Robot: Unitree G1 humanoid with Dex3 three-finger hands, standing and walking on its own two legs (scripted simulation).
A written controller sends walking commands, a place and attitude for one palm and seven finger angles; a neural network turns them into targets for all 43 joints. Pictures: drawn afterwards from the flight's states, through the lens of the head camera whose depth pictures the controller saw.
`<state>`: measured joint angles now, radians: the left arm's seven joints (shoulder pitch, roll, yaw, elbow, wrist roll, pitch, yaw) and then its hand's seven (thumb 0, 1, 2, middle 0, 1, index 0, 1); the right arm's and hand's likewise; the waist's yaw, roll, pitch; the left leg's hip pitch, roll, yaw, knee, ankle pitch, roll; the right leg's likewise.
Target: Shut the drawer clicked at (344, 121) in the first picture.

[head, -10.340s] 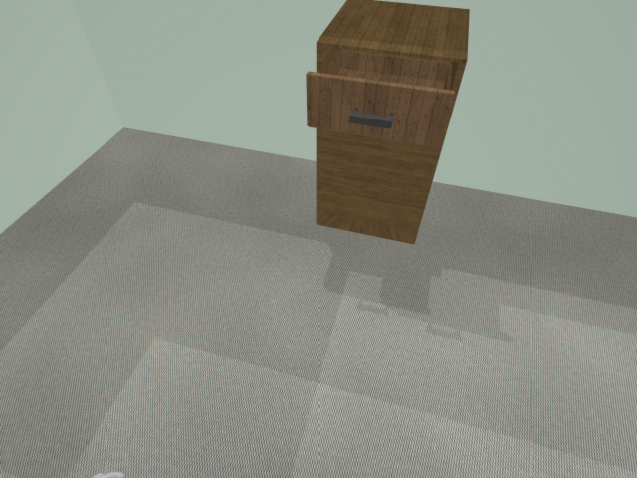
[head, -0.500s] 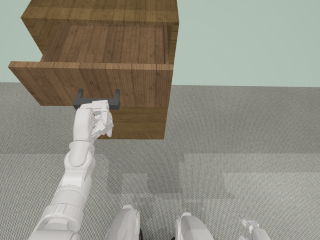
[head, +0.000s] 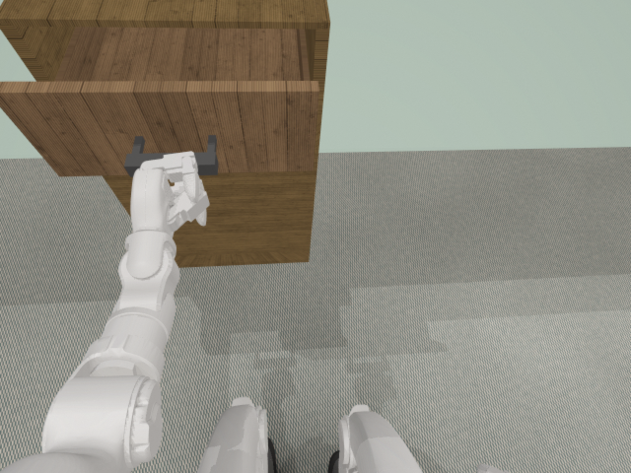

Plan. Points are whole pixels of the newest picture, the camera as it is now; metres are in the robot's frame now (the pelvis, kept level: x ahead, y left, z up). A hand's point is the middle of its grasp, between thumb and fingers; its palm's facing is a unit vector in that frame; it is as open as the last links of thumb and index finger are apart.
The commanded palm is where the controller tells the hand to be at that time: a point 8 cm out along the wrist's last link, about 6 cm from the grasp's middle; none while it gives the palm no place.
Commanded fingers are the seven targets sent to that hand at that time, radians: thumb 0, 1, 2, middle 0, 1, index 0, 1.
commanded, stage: push the drawer shut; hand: left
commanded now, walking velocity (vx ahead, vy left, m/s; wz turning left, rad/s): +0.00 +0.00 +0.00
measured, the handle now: (174, 153) +0.53 +0.18 +0.04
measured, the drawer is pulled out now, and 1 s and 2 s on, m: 0.12 0.00 0.00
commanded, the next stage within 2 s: pull the fist back off the drawer in 1.28 s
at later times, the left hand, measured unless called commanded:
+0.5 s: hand (211, 155) +0.52 +0.13 +0.04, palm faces +0.06 -1.00 -0.04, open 3.3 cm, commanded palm +0.51 +0.17 +0.04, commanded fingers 0.00 0.90 0.90 -1.40 -1.60 -1.40 -1.60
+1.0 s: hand (207, 124) +0.58 +0.14 +0.05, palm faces +0.05 -1.00 -0.03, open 3.3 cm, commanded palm +0.57 +0.17 +0.04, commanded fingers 0.00 0.90 0.90 -1.40 -1.60 -1.40 -1.60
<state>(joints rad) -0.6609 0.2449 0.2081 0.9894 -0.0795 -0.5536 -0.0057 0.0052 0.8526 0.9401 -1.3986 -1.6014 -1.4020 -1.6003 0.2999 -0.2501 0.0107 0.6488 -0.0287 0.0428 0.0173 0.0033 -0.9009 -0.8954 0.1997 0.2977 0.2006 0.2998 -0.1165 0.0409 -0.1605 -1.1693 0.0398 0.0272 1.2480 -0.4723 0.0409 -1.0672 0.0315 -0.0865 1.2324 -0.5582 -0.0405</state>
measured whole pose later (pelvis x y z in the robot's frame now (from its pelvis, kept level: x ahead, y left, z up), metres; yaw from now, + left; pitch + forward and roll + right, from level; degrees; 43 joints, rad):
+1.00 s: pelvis +0.01 +0.00 -0.02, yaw -2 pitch +30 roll -5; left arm -1.08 0.50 0.38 1.28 0.01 -0.46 -0.04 0.04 0.84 0.93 -1.40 -1.60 -1.40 -1.60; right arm 0.38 -0.26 0.05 0.64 -0.06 0.09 0.05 0.00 -0.90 -0.90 0.20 0.30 0.20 0.30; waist -0.24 0.07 -0.14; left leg -1.34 0.07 0.00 1.32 -0.51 0.04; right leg -1.22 0.07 -0.11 1.26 -0.57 -0.04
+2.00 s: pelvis +0.00 +0.01 -0.02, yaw -3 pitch +30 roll -6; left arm -1.08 0.48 0.36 1.20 0.01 -0.38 0.00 0.02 0.87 0.90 -1.40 -1.60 -1.40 -1.60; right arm 0.42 -0.25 0.06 0.64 -0.07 0.05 0.06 0.00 -0.90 -0.90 0.20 0.30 0.20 0.30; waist -0.25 0.07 -0.13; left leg -1.37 0.07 0.01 1.32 -0.48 0.06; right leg -1.25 0.06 -0.10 1.25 -0.54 -0.02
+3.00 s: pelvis +0.05 +0.00 +0.11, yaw +1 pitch +1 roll -1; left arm 0.09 0.30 0.10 0.05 -0.09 -0.05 0.09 0.01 0.90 0.90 -1.40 -1.60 -1.40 -1.60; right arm 0.15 -0.23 0.06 0.54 0.04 0.07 -0.09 0.01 -0.90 -0.90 0.20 0.30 0.20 0.30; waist 0.02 0.05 -0.03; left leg -0.29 0.00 0.05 0.54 -0.27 0.03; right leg -0.19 0.03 -0.03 0.50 -0.32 -0.03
